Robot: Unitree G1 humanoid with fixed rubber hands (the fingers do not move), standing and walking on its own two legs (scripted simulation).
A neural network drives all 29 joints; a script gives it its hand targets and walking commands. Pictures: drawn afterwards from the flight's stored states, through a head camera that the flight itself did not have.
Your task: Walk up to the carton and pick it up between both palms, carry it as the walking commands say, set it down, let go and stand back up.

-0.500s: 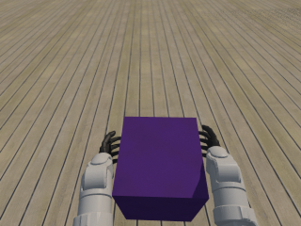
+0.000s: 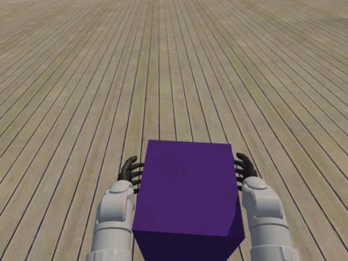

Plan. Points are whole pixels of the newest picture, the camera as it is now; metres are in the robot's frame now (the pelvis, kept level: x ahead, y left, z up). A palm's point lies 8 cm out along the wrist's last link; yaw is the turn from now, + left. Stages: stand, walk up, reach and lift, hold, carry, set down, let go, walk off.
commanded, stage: hold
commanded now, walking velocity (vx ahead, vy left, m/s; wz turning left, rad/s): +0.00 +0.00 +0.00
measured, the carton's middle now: (186, 205) +0.28 +0.00 -0.02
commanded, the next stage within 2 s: carry in 1.02 s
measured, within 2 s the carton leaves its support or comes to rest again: neither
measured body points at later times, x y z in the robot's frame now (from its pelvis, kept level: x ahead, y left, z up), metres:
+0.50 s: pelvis -0.01 -0.02 +0.00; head -0.06 -0.02 +0.45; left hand +0.29 +0.14 +0.05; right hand +0.30 -0.16 +0.05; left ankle -0.01 +0.14 -0.74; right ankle +0.06 -0.14 -0.74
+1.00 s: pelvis +0.00 +0.00 +0.00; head -0.04 -0.01 +0.45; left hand +0.30 +0.14 +0.05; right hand +0.30 -0.15 +0.05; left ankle -0.01 +0.14 -0.74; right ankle +0.06 -0.14 -0.74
